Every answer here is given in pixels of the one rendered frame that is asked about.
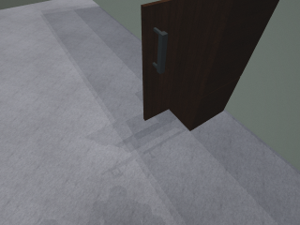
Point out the cupboard door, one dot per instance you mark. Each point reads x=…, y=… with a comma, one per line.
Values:
x=192, y=26

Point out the handle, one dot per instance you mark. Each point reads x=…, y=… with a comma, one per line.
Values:
x=161, y=50

